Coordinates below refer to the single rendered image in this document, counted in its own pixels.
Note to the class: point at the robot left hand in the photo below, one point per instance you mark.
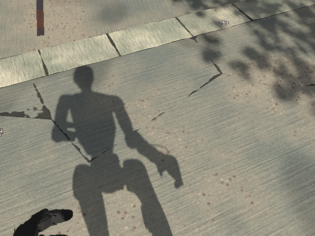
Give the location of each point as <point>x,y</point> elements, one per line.
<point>42,220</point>

